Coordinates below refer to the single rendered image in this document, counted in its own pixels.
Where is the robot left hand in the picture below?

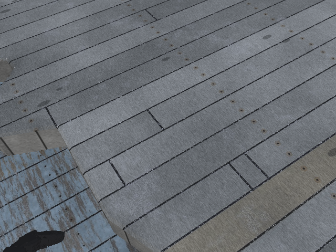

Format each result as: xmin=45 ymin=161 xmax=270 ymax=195
xmin=3 ymin=230 xmax=65 ymax=252

